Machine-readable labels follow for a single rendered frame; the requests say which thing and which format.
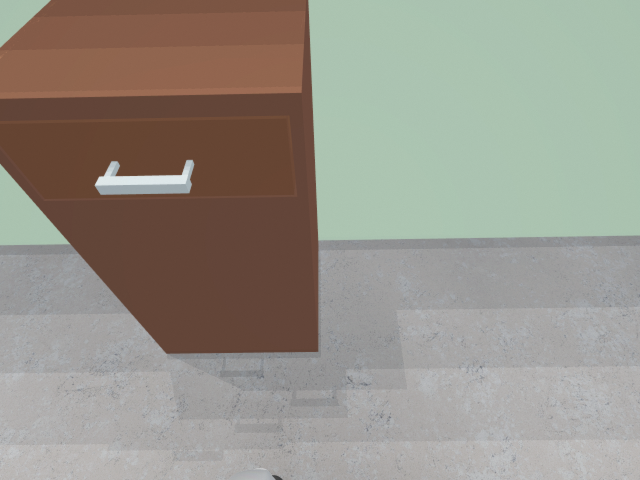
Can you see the drawer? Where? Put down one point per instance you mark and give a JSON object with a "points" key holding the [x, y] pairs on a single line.
{"points": [[233, 156]]}

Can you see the handle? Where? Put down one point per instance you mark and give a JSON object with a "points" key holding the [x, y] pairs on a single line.
{"points": [[111, 184]]}

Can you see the cabinet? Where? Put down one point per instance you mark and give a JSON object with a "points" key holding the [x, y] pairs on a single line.
{"points": [[205, 274]]}

